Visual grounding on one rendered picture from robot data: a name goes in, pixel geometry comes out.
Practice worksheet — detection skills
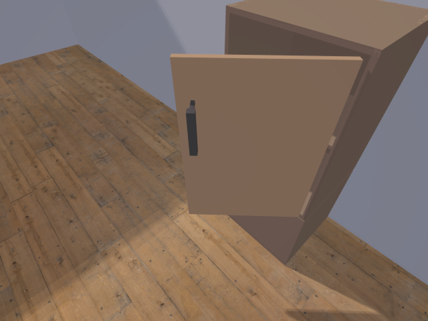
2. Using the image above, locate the handle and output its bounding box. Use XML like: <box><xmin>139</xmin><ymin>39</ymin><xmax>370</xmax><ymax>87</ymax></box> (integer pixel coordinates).
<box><xmin>186</xmin><ymin>100</ymin><xmax>198</xmax><ymax>156</ymax></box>

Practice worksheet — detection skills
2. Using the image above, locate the cupboard door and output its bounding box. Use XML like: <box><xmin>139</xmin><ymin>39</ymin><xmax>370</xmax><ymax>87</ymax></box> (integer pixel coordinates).
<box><xmin>170</xmin><ymin>53</ymin><xmax>363</xmax><ymax>217</ymax></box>

